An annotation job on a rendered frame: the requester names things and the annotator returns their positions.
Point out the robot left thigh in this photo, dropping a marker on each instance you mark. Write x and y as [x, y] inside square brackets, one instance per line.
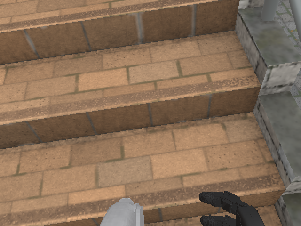
[124, 214]

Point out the robot left shin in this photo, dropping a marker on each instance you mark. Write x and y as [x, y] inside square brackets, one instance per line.
[126, 200]

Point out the right robot hand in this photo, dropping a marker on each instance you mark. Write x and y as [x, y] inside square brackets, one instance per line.
[245, 215]

